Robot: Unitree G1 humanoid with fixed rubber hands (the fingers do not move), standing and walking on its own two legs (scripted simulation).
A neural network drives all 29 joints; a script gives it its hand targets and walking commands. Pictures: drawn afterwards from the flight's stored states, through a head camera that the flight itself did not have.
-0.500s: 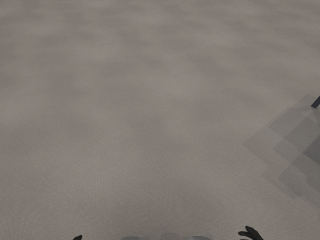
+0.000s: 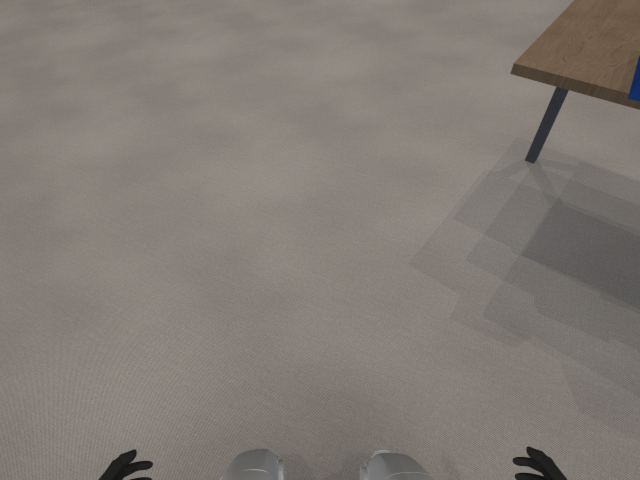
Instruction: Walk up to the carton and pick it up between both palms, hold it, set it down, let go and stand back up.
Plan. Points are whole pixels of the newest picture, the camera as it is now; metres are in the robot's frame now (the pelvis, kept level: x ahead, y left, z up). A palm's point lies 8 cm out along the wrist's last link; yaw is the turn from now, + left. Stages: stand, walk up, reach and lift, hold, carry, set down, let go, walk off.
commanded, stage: walk up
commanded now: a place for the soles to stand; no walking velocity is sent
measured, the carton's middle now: out of the picture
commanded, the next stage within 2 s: none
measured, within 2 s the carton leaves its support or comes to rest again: neither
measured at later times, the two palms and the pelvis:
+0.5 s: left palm (233, 404) +0.22 +0.15 -0.08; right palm out of the picture +0.13 -0.43 -0.11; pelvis +0.08 -0.13 +0.00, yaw -10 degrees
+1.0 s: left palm (320, 337) +0.33 +0.03 -0.11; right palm out of the picture +0.20 -0.54 -0.10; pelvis +0.20 -0.23 +0.01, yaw -18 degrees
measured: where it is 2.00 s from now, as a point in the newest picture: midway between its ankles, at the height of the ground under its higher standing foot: (493, 400)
